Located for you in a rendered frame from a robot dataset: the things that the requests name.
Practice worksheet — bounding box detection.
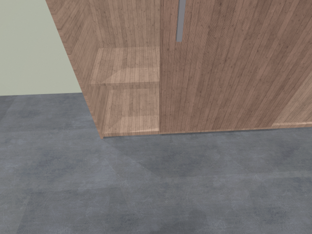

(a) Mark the wardrobe door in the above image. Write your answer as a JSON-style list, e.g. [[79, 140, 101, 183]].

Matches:
[[274, 71, 312, 123], [159, 0, 312, 133]]

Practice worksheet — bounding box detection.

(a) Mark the handle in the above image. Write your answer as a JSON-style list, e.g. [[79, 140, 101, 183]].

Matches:
[[176, 0, 186, 42]]

